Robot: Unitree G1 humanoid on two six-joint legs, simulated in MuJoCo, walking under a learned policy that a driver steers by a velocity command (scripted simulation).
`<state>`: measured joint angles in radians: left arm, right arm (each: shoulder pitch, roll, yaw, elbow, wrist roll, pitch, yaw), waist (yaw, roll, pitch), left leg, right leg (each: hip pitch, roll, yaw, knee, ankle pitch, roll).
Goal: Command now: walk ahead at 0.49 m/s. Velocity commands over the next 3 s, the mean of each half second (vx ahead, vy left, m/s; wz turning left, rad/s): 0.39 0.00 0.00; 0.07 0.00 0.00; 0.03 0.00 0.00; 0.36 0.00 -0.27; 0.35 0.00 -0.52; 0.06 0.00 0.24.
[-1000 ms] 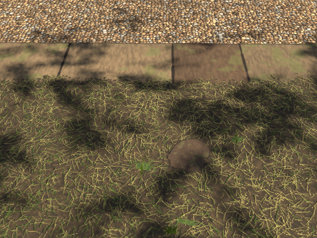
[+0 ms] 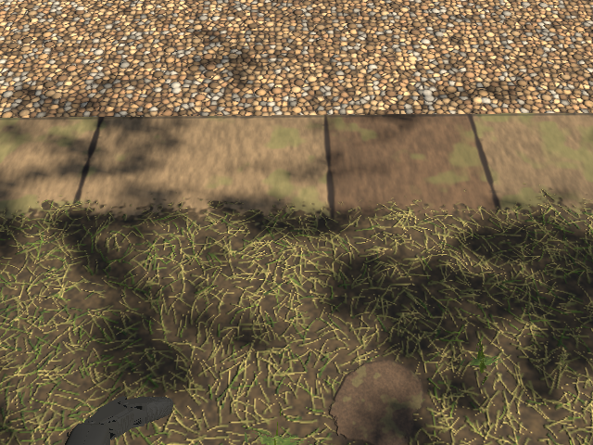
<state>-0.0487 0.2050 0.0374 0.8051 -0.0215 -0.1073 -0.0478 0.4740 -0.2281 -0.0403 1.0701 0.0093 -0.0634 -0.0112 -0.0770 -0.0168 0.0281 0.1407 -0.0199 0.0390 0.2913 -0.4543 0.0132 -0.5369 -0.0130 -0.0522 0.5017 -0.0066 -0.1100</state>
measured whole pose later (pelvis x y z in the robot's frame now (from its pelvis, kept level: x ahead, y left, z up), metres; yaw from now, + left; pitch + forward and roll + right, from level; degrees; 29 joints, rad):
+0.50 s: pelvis +0.25 +0.01 +0.02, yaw -1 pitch +1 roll -3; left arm 0.32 0.24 0.05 1.01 -0.01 -0.07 0.01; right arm 0.04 -0.23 -0.04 0.90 -0.01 -0.08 0.01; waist 0.06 0.04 0.02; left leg -0.49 0.05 -0.01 0.48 0.07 0.05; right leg -0.05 0.06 -0.05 0.36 -0.33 -0.02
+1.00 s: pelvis +0.32 +0.02 +0.02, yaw -1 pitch +0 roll +0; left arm 0.26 0.20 0.04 1.07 0.01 -0.02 0.04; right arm 0.15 -0.21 -0.04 1.02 -0.01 -0.01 -0.03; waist 0.00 0.02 0.01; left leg -0.32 -0.01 0.05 0.48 -0.16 0.03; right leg -0.22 -0.03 0.00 0.52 -0.30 0.02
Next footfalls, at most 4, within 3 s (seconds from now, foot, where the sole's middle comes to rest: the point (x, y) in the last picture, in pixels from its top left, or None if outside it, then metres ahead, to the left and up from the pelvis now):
0.50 left None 0.42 0.12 -0.75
0.82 right None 0.35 -0.12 -0.75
2.14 right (346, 312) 0.76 -0.15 -0.75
2.60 left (304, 232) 1.01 -0.07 -0.75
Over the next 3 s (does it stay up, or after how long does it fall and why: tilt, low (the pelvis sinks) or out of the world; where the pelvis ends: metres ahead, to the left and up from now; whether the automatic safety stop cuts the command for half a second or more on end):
stays up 0.84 -0.14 0.02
